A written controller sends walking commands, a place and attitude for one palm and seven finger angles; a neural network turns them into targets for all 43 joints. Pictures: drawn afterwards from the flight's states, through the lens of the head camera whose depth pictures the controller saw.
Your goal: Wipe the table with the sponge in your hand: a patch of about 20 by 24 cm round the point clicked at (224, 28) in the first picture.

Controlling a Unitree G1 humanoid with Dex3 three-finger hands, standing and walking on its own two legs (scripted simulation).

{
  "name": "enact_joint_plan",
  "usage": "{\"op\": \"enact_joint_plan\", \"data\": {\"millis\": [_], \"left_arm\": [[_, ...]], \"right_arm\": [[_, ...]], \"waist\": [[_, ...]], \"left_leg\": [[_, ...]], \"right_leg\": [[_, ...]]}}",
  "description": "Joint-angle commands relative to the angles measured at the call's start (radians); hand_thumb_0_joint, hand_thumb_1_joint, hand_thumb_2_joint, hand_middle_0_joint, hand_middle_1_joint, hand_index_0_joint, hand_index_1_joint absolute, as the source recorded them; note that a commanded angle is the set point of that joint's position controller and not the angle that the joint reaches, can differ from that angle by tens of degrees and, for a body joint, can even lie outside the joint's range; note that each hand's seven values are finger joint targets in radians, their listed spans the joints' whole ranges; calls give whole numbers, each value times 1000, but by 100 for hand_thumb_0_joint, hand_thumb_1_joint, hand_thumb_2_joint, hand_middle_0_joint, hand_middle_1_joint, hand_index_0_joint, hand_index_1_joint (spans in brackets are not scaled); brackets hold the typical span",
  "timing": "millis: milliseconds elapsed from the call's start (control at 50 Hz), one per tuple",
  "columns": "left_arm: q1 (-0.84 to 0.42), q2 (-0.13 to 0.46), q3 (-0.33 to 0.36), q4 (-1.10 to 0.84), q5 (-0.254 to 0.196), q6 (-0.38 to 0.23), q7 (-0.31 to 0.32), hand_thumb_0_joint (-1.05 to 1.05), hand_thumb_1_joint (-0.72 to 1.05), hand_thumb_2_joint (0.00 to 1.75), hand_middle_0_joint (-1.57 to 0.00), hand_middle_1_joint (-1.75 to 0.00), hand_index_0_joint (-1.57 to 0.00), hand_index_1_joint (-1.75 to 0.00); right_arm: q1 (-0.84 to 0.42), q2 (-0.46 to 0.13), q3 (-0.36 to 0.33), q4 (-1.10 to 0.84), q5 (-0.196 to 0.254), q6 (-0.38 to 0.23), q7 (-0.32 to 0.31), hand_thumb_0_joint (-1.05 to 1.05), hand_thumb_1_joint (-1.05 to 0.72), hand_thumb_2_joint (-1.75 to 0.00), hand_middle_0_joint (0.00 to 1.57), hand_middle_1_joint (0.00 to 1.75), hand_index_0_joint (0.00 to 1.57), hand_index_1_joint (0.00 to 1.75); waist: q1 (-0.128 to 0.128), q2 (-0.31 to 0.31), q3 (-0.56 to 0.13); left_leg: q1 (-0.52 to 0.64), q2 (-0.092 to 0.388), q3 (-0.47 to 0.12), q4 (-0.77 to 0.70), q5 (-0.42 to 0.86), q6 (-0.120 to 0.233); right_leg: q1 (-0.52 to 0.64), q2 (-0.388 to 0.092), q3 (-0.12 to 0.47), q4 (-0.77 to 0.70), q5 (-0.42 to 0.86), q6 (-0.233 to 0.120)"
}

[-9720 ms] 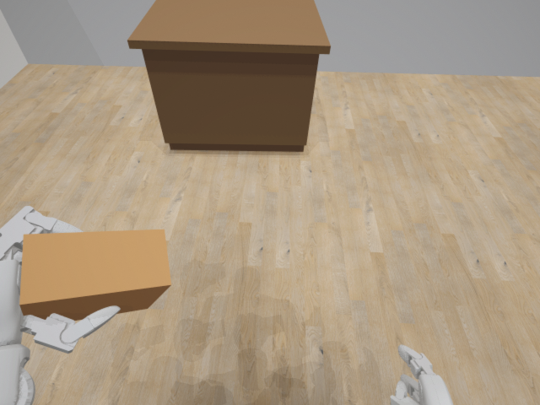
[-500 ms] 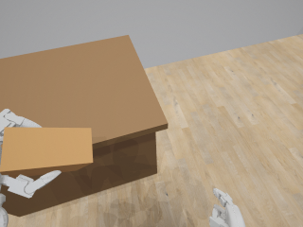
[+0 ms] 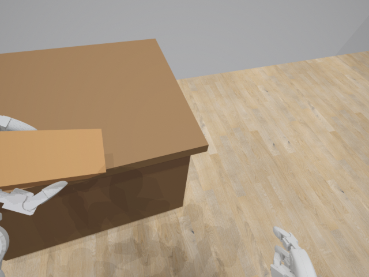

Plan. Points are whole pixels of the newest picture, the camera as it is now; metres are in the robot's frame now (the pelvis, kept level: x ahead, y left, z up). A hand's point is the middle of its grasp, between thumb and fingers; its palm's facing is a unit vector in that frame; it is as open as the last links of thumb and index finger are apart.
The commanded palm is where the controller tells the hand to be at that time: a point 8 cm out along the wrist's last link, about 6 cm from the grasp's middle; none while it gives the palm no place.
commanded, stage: come to a stop and stand still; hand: left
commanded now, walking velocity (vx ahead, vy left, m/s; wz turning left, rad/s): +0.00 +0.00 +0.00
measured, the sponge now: (65, 159) +0.25 +0.22 +0.17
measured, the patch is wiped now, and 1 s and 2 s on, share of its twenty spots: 0.00 0.00 0.00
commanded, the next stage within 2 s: look again from close up in 1.12 s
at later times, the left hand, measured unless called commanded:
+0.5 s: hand (23, 167) +0.24 +0.28 +0.16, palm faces +0.42 -0.82 -0.40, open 10.7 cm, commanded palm +0.17 +0.31 +0.18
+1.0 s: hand (44, 172) +0.23 +0.24 +0.16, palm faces +0.42 -0.83 -0.37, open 10.7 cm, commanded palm +0.17 +0.28 +0.18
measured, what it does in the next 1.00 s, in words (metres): stands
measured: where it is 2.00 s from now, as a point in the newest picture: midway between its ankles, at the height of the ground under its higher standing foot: outside the picture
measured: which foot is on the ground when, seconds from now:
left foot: down 0.00-1.00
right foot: down 0.00-1.00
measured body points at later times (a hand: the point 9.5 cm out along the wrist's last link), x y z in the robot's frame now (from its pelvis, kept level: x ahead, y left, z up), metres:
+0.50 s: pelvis +0.02 +0.03 +0.01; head +0.04 +0.03 +0.45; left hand +0.21 +0.32 +0.18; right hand +0.21 -0.18 -0.07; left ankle +0.02 +0.09 -0.74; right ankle +0.04 -0.11 -0.74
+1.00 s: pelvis +0.02 +0.00 +0.01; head +0.03 +0.00 +0.46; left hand +0.20 +0.29 +0.19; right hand +0.20 -0.23 -0.07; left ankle +0.02 +0.09 -0.74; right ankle +0.04 -0.11 -0.74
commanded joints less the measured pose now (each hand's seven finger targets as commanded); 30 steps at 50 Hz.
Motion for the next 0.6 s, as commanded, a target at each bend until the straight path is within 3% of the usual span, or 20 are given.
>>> {"op": "enact_joint_plan", "data": {"millis": [0,40,60,140,180,240,280,340,360,380,460,480,560,580], "left_arm": [[17,159,54,-282,25,-57,3,0,10,130,-120,-160,-120,-160],[-1,192,106,-268,29,-56,9,0,10,130,-120,-160,-120,-160],[-43,245,144,-301,31,-59,13,0,10,130,-120,-160,-120,-160],[-23,193,103,-287,24,-53,6,0,10,130,-120,-160,-120,-160],[-9,163,72,-305,23,-49,1,0,10,130,-120,-160,-120,-160],[40,122,42,-276,25,-33,3,0,10,130,-120,-160,-120,-160],[50,96,19,-241,25,-21,2,0,10,130,-120,-160,-120,-160],[24,110,25,-212,29,-8,4,0,10,130,-120,-160,-120,-160],[6,131,41,-223,30,-4,7,0,10,130,-120,-160,-120,-160],[14,112,28,-207,26,-1,6,0,10,130,-120,-160,-120,-160],[-3,155,52,-261,19,7,10,0,10,130,-120,-160,-120,-160],[19,127,36,-255,14,8,9,0,10,130,-120,-160,-120,-160],[49,148,54,-290,2,15,16,0,10,130,-120,-160,-120,-160],[67,120,34,-267,-2,17,14,0,10,130,-120,-160,-120,-160]], "right_arm": [[-98,-109,-34,-165,-3,-54,-22,0,-90,-90,20,30,20,30],[-95,-102,-36,-164,-11,-50,-34,0,-90,-90,20,30,20,30],[-98,-104,-37,-162,-17,-46,-40,0,-90,-90,20,30,20,30],[-98,-99,-38,-157,-21,-48,-40,0,-90,-90,20,30,20,30],[-98,-100,-39,-146,-22,-51,-36,0,-90,-90,20,30,20,30],[-97,-103,-45,-130,-19,-50,-29,0,-90,-90,20,30,20,30],[-95,-100,-48,-120,-17,-43,-29,0,-90,-90,20,30,20,30],[-105,-98,-51,-116,-17,-25,-32,0,-90,-90,20,30,20,30],[-105,-102,-53,-114,-17,-19,-34,0,-90,-90,20,30,20,30],[-110,-90,-49,-117,-17,-12,-36,0,-90,-90,20,30,20,30],[-132,-93,-47,-132,-14,3,-42,0,-90,-90,20,30,20,30],[-135,-81,-44,-138,-13,5,-42,0,-90,-90,20,30,20,30],[-142,-91,-44,-151,-11,9,-46,0,-90,-90,20,30,20,30],[-140,-83,-42,-150,-9,10,-47,0,-90,-90,20,30,20,30]], "waist": [[5,230,-93],[3,180,-103],[4,194,-130],[-2,176,-175],[-4,185,-188],[-4,119,-186],[-7,114,-187],[-5,90,-174],[-7,99,-190],[-5,87,-196],[-3,137,-213],[-2,123,-221],[-3,126,-237],[-4,117,-227]], "left_leg": [[-107,152,-222,-333,-159,-16],[-103,150,-206,-321,-150,-19],[-73,145,-205,-320,-114,-30],[-14,124,-165,-261,9,-46],[22,128,-173,-273,48,-76],[30,126,-165,-253,96,-77],[62,119,-149,-242,172,-99],[49,116,-140,-241,163,-101],[67,106,-130,-227,224,-106],[75,107,-125,-209,268,-108],[68,85,-106,-181,335,-105],[72,85,-98,-167,344,-101],[56,67,-93,-150,349,-89],[56,69,-89,-149,333,-85]], "right_leg": [[107,-16,49,9,-89,17],[122,-15,43,3,-67,18],[116,-12,40,5,-66,19],[150,-24,41,-32,-8,13],[133,-15,34,-22,-11,14],[135,-16,37,-42,26,16],[116,-15,38,-41,53,17],[118,-16,44,-51,59,20],[122,-16,46,-44,90,17],[128,-23,44,-50,107,16],[161,-28,52,-46,163,9],[173,-33,53,-53,185,7],[208,-42,70,-57,244,1],[203,-44,72,-65,245,1]]}}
